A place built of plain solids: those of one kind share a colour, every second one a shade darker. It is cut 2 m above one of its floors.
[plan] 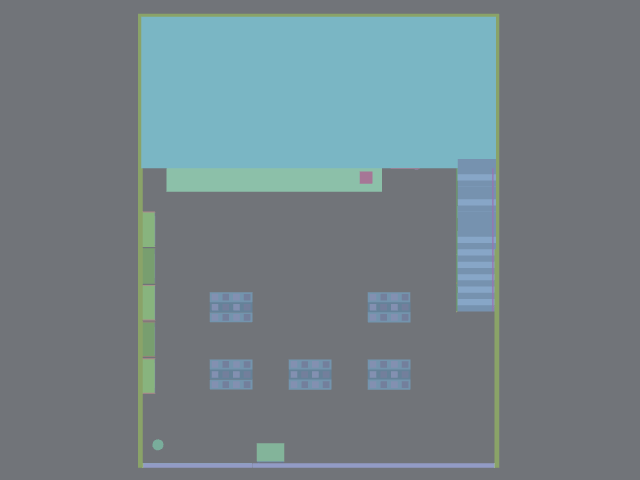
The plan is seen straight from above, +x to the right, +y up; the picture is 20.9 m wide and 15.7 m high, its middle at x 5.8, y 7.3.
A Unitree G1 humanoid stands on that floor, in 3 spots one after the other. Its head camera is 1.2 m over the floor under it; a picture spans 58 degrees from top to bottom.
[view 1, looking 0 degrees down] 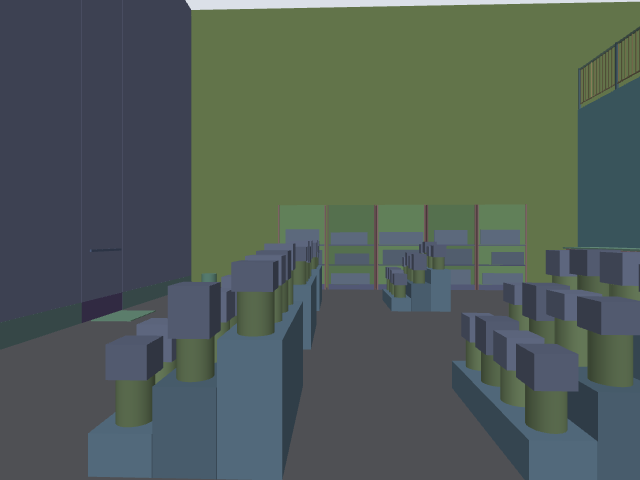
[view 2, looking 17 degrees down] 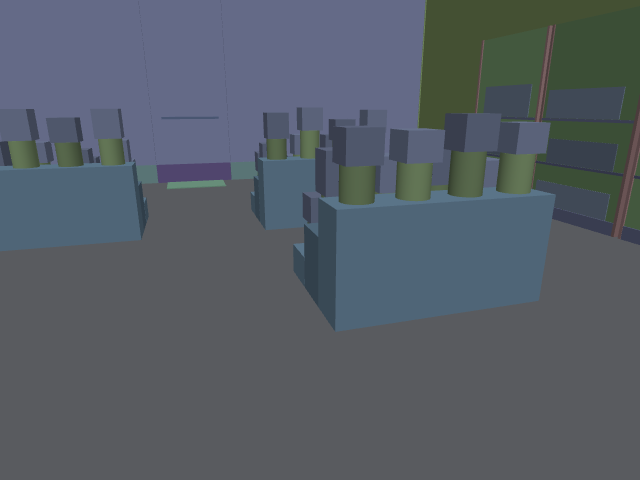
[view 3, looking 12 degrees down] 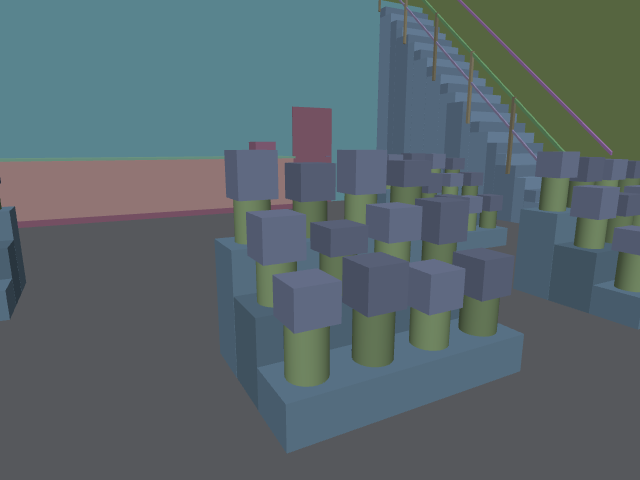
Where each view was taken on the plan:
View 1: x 10.91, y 3.66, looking -178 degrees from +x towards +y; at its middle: shelves_body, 10.52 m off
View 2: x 4.30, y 7.64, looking -107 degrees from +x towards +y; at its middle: tier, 2.56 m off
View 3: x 4.18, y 1.00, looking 62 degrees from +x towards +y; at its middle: bunch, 2.20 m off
